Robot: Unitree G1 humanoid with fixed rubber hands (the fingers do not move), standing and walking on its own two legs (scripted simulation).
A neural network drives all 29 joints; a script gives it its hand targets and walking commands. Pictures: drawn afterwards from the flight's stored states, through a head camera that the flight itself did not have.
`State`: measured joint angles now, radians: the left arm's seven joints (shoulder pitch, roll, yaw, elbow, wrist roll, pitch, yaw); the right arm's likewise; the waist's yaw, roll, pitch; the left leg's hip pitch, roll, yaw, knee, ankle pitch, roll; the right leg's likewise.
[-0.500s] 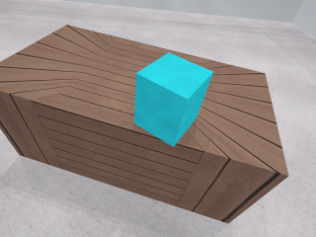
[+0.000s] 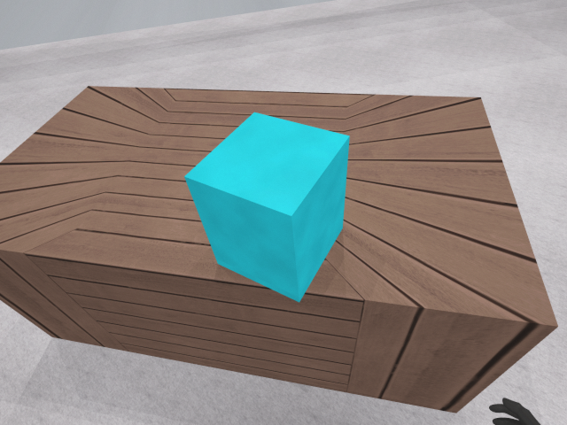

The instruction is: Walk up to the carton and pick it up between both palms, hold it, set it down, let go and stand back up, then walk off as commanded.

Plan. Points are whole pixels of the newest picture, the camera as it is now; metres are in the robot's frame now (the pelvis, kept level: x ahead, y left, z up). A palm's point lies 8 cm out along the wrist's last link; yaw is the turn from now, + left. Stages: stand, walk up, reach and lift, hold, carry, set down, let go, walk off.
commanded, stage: walk up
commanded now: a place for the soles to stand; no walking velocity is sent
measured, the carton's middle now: (276, 206) +0.53 +0.06 -0.01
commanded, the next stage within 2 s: none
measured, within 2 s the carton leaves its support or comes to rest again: neither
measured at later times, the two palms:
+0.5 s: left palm out of the picture +0.10 +0.31 -0.11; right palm out of the picture +0.13 -0.32 -0.05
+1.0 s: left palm out of the picture +0.10 +0.29 -0.11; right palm out of the picture +0.08 -0.34 -0.06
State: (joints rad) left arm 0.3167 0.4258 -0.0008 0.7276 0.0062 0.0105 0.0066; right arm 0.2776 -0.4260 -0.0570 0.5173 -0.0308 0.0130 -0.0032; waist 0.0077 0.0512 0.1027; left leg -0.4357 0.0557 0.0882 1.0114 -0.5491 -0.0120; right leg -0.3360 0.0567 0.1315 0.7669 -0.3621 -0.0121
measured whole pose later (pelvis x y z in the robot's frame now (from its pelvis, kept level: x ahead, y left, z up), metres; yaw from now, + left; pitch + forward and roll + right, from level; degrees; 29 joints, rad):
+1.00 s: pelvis -0.01 -0.01 +0.00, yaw -7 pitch -5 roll +0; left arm 0.31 0.43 0.00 0.73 0.01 0.02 0.01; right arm 0.23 -0.42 -0.04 0.63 -0.01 0.03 0.01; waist 0.01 -0.05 0.12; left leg -0.33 0.10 0.09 0.77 -0.35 0.00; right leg -0.28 0.06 0.15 0.77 -0.40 0.01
